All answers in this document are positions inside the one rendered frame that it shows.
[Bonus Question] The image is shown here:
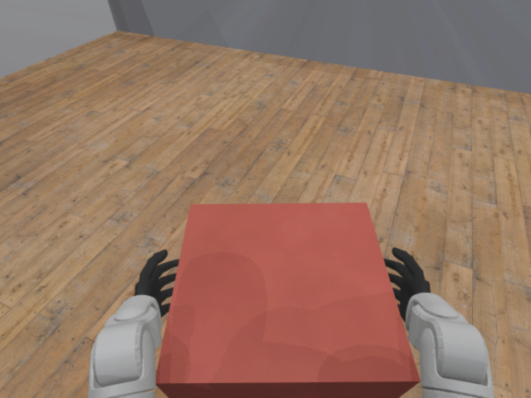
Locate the right robot hand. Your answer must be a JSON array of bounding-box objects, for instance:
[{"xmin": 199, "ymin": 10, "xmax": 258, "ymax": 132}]
[{"xmin": 384, "ymin": 247, "xmax": 431, "ymax": 322}]

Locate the left robot hand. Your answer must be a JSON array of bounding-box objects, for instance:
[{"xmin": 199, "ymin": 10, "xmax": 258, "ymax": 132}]
[{"xmin": 134, "ymin": 250, "xmax": 179, "ymax": 317}]

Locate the carton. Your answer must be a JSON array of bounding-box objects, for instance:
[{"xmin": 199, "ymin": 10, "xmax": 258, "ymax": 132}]
[{"xmin": 156, "ymin": 202, "xmax": 420, "ymax": 398}]

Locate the robot right forearm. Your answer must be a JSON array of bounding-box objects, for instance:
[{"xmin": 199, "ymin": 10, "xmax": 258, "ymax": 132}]
[{"xmin": 406, "ymin": 293, "xmax": 494, "ymax": 398}]

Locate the robot left forearm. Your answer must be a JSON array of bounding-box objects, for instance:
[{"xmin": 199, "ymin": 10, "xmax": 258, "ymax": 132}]
[{"xmin": 88, "ymin": 295, "xmax": 162, "ymax": 398}]

